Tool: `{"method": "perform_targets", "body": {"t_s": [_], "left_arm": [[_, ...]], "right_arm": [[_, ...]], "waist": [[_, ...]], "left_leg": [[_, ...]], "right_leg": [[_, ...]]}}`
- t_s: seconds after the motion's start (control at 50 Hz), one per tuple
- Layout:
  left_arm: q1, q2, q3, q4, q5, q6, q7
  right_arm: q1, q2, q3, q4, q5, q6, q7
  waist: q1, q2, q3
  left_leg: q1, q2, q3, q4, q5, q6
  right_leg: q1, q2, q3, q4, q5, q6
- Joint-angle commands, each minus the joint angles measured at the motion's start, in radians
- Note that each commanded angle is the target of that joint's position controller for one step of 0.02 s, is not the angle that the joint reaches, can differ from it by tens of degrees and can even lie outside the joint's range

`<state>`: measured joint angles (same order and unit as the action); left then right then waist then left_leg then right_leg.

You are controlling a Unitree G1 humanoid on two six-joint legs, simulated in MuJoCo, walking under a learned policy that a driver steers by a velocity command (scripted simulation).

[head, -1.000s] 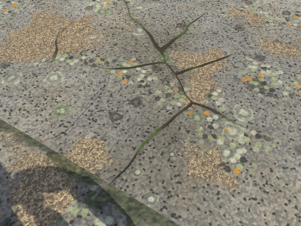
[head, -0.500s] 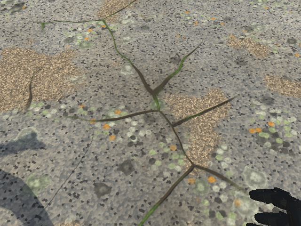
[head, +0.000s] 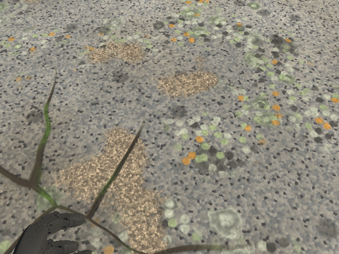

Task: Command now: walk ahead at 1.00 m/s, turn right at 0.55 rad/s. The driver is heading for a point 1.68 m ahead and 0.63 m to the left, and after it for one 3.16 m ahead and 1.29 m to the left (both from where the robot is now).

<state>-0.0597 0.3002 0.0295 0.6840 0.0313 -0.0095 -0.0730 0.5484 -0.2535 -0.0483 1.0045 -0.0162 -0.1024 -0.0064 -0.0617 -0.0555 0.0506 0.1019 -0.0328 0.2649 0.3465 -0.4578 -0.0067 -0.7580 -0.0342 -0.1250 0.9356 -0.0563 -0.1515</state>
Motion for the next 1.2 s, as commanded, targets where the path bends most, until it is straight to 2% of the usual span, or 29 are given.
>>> {"method": "perform_targets", "body": {"t_s": [0.02, 0.08, 0.1, 0.12, 0.14, 0.18, 0.22, 0.34, 0.42, 0.46, 0.5, 0.52, 0.54, 0.56, 0.58, 0.6, 0.62, 0.66, 0.72, 0.88, 0.92, 0.96, 0.98, 1.0, 1.02, 1.04, 1.08, 1.14, 1.2], "left_arm": [[0.036, -0.019, -0.028, -0.029, 0.014, -0.016, -0.003], [0.496, 0.126, 0.034, 0.135, 0.023, -0.02, 0.043], [0.495, 0.193, 0.053, 0.149, 0.035, -0.024, 0.06], [0.481, 0.23, 0.053, 0.1, 0.048, -0.035, 0.066], [0.487, 0.187, 0.061, 0.125, 0.026, -0.031, 0.077], [0.367, 0.098, 0.041, 0.149, 0.014, -0.062, 0.077], [0.335, 0.031, 0.021, 0.155, 0.003, -0.093, 0.077], [0.358, 0.022, 0.02, 0.191, -0.016, -0.145, 0.061], [0.417, 0.058, 0.016, 0.214, -0.029, -0.152, 0.084], [0.428, 0.12, 0.025, 0.205, -0.021, -0.135, 0.111], [0.357, 0.193, 0.048, 0.173, -0.002, -0.095, 0.132], [0.295, 0.208, 0.056, 0.147, 0.009, -0.076, 0.129], [0.258, 0.185, 0.057, 0.145, 0.009, -0.066, 0.107], [0.248, -0.009, 0.004, 0.089, 0.028, -0.091, 0.084], [0.32, -0.004, -0.01, -0.022, -0.004, -0.117, 0.073], [0.269, 0.054, -0.013, -0.028, 0.009, -0.141, 0.073], [0.247, 0.083, -0.008, -0.023, 0.008, -0.148, 0.07], [0.24, 0.064, -0.019, -0.024, 0.041, -0.114, 0.072], [0.174, 0.047, -0.032, -0.066, 0.045, -0.061, 0.061], [-0.096, 0.032, -0.048, -0.196, -0.002, -0.073, 0.05], [0.004, 0.077, -0.029, -0.173, -0.004, -0.078, 0.062], [0.345, 0.176, 0.019, -0.092, -0.016, -0.083, 0.092], [0.575, 0.236, 0.047, -0.05, 0.005, -0.085, 0.116], [0.58, 0.297, 0.059, -0.046, 0.057, -0.087, 0.117], [0.459, 0.284, 0.071, -0.062, 0.04, -0.079, 0.103], [0.347, 0.163, 0.05, -0.082, 0.028, -0.073, 0.098], [0.404, 0.078, 0.029, -0.015, 0.021, -0.068, 0.084], [0.439, 0.04, 0.014, 0.065, 0.006, -0.105, 0.07], [0.462, 0.088, 0.025, 0.1, -0.01, -0.121, 0.062]], "right_arm": [[-0.04, -0.138, 0.0, -0.067, -0.008, -0.004, -0.021], [-0.149, -0.219, 0.0, -0.092, -0.002, 0.022, -0.024], [-0.109, -0.105, 0.017, -0.104, -0.012, 0.026, -0.002], [0.011, -0.067, 0.027, -0.154, 0.039, 0.018, -0.007], [-0.147, -0.166, 0.002, -0.185, 0.041, 0.012, -0.013], [-0.169, -0.119, 0.003, -0.174, 0.028, 0.026, 0.009], [-0.09, -0.064, 0.008, -0.115, -0.003, 0.073, 0.032], [-0.326, -0.015, 0.007, -0.208, 0.02, 0.086, 0.062], [-0.449, -0.024, 0.018, -0.263, 0.005, 0.067, 0.083], [-0.388, -0.064, 0.01, -0.251, 0.004, 0.07, 0.088], [-0.137, -0.137, -0.019, -0.195, 0.007, 0.084, 0.077], [0.067, -0.191, -0.046, -0.136, 0.005, 0.089, 0.063], [0.146, -0.233, -0.075, -0.113, 0.015, 0.09, 0.043], [0.033, -0.275, -0.082, -0.108, 0.019, 0.1, 0.033], [-0.046, -0.335, -0.091, -0.158, -0.003, 0.106, 0.031], [-0.072, -0.275, -0.086, -0.187, -0.01, 0.102, 0.025], [-0.1, -0.213, -0.071, -0.18, -0.009, 0.097, 0.019], [-0.155, -0.2, -0.06, -0.192, 0.0, 0.069, 0.008], [-0.167, -0.197, -0.052, -0.205, 0.016, 0.03, 0.012], [-0.072, -0.227, -0.079, -0.216, 0.022, 0.029, 0.016], [-0.134, -0.254, -0.086, -0.239, 0.021, 0.026, 0.008], [-0.227, -0.313, -0.096, -0.262, 0.006, 0.018, 0.017], [-0.263, -0.226, -0.072, -0.288, 0.001, 0.005, 0.018], [-0.181, -0.044, -0.025, -0.331, 0.036, 0.006, 0.017], [-0.136, -0.105, -0.012, -0.356, 0.039, 0.019, 0.014], [-0.225, -0.17, -0.022, -0.329, 0.01, 0.038, 0.013], [-0.352, -0.159, -0.02, -0.331, -0.032, 0.048, 0.045], [-0.337, -0.077, 0.014, -0.379, -0.039, 0.07, 0.07], [-0.468, -0.098, 0.027, -0.445, -0.042, 0.067, 0.074]], "waist": [[0.109, 0.139, 0.027], [0.353, 0.136, -0.152], [0.269, -0.071, -0.226], [0.19, -0.125, -0.403], [0.241, 0.02, -0.266], [0.12, 0.077, 0.017], [0.044, 0.083, 0.063], [0.034, 0.014, 0.107], [0.045, 0.039, 0.106], [0.002, -0.02, 0.02], [-0.146, -0.085, -0.119], [-0.244, -0.069, -0.199], [-0.282, 0.037, -0.189], [-0.125, 0.315, -0.074], [-0.03, 0.352, -0.272], [-0.044, 0.158, -0.202], [0.003, 0.01, -0.081], [0.078, -0.069, 0.002], [0.094, -0.03, 0.056], [-0.054, 0.122, -0.004], [0.007, 0.128, -0.066], [0.207, 0.122, -0.253], [0.297, 0.053, -0.378], [0.194, -0.251, -0.45], [0.122, -0.332, -0.462], [0.124, -0.144, -0.288], [0.143, 0.038, -0.104], [0.066, -0.056, -0.067], [0.042, -0.017, 0.031]], "left_leg": [[-0.197, 0.265, -0.067, -0.047, 1.432, -0.001], [-0.334, 0.268, -0.083, 0.572, 1.302, 0.08], [-0.591, 0.113, -0.09, 1.009, 0.11, 0.094], [-0.828, 0.05, -0.29, 1.253, -0.102, 0.116], [-0.939, 0.071, -0.311, 1.209, 0.054, 0.122], [-0.892, 0.145, -0.322, 1.024, 0.153, 0.108], [-0.751, 0.177, -0.343, 0.961, 0.2, 0.087], [-0.804, 0.161, -0.243, 0.7, 0.505, 0.089], [-0.694, 0.087, -0.1, 0.411, 0.643, 0.147], [-0.593, -0.001, -0.041, 0.369, 0.589, 0.174], [-0.333, -0.06, -0.057, 0.396, 0.413, 0.21], [-0.131, -0.061, -0.118, 0.375, 0.304, 0.25], [-0.004, -0.028, -0.216, 0.27, 0.256, 0.301], [0.071, 0.08, -0.443, 0.334, 0.433, 0.337], [0.252, 0.234, -0.954, 0.074, 0.128, 0.523], [0.183, 0.289, -1.085, -0.116, -0.086, 0.482], [0.016, 0.272, -1.023, -0.152, -0.089, 0.425], [-0.24, 0.185, -0.85, -0.156, 0.083, 0.376], [-0.466, 0.079, -0.683, -0.209, 0.227, 0.354], [-0.214, 0.048, -0.654, -0.097, 0.739, 0.239], [-0.197, 0.049, -0.667, 0.008, 0.897, 0.193], [-0.248, 0.02, -0.648, 0.385, 1.001, 0.151], [-0.4, -0.021, -0.596, 0.696, 0.762, 0.145], [-0.721, -0.136, -0.486, 0.993, -0.086, 0.126], [-0.852, -0.074, -0.43, 1.101, -0.008, 0.139], [-0.879, -0.003, -0.393, 1.086, 0.116, 0.134], [-0.802, 0.063, -0.375, 0.969, 0.182, 0.121], [-0.805, 0.071, -0.419, 0.92, 0.169, 0.101], [-0.907, 0.071, -0.411, 0.738, 0.237, 0.077]], "right_leg": [[0.373, 0.121, -0.047, -0.17, -0.019, -0.042], [0.912, 0.097, 0.098, -0.39, -0.094, -0.115], [1.134, -0.116, 0.317, -0.382, -0.226, -0.137], [1.32, -0.409, 0.743, -0.431, -0.242, -0.223], [1.175, -0.351, 0.697, -0.6, -0.339, -0.184], [0.835, -0.268, 0.491, -0.719, -0.275, -0.112], [0.651, -0.194, 0.3, -0.773, -0.146, -0.032], [0.58, -0.081, -0.053, -0.86, 0.196, 0.08], [0.695, -0.106, -0.151, -0.836, 0.615, 0.115], [0.83, -0.137, -0.169, -0.683, 1.04, 0.139], [0.833, -0.188, -0.148, -0.352, 1.274, 0.138], [0.742, -0.197, -0.115, -0.066, 1.181, 0.119], [0.594, -0.081, -0.124, 0.347, 0.624, 0.11], [0.188, 0.094, -0.042, 0.718, -0.412, 0.127], [-0.076, 0.117, 0.166, 0.821, -0.441, 0.138], [-0.137, 0.053, 0.227, 0.734, -0.364, 0.124], [-0.104, 0.004, 0.228, 0.61, -0.283, 0.126], [0.022, -0.055, 0.22, 0.462, -0.274, 0.165], [0.128, -0.1, 0.166, 0.22, -0.228, 0.214], [0.221, 0.008, 0.124, -0.356, 0.149, 0.182], [0.421, 0.048, 0.142, -0.438, 0.097, 0.166], [0.785, 0.04, 0.15, -0.409, -0.061, 0.145], [1.035, -0.114, 0.292, -0.375, -0.338, 0.12], [1.238, -0.406, 0.763, -0.527, -0.639, 0.061], [1.171, -0.445, 1.084, -0.684, -0.818, 0.005], [1.005, -0.376, 0.895, -0.694, -0.836, 0.013], [0.764, -0.241, 0.505, -0.668, -0.372, 0.062], [0.638, -0.224, 0.48, -0.746, -0.329, 0.013], [0.605, -0.21, 0.383, -0.823, -0.226, -0.028]]}}
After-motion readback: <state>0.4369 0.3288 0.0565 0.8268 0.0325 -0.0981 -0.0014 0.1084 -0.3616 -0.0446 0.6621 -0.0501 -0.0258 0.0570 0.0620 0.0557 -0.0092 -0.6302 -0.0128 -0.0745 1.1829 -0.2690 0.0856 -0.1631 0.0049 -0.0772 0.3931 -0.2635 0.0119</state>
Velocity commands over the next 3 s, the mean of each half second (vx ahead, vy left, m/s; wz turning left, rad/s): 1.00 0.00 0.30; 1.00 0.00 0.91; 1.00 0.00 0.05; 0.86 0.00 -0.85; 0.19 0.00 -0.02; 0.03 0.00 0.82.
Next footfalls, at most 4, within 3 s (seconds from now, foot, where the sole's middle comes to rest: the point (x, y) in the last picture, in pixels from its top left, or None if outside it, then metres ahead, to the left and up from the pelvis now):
0.10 right None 0.24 -0.04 -0.75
0.54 left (134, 203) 0.66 0.13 -0.75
0.98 right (126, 116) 1.13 0.17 -0.75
1.40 left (41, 108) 1.21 0.60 -0.75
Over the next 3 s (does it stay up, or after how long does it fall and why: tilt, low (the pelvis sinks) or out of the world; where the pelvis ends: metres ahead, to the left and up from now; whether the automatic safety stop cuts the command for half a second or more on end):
stays up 1.84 0.74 0.02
